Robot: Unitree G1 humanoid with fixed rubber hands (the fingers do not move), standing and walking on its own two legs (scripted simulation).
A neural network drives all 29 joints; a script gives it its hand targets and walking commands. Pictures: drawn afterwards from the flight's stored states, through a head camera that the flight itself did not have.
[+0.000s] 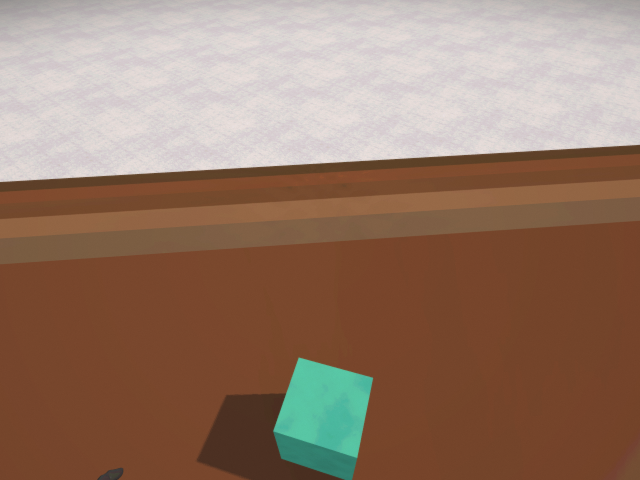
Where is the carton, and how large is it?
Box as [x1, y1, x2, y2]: [273, 358, 372, 479]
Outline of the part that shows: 298,358 273,430 281,458 344,479 351,479 357,456 372,378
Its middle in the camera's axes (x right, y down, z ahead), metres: +0.02 +0.51 +1.08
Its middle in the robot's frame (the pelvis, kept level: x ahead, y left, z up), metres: +0.42 +0.02 -0.66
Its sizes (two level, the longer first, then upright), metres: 0.210 0.200 0.250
